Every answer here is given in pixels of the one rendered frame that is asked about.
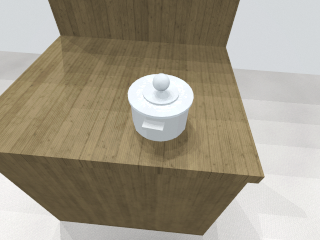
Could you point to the knob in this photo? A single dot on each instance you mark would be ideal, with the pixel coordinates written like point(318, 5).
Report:
point(161, 82)

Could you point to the pot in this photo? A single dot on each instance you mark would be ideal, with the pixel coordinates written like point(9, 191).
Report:
point(159, 129)

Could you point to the table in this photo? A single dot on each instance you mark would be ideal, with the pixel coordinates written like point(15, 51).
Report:
point(67, 136)

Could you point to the lid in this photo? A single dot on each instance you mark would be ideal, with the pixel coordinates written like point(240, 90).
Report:
point(167, 104)

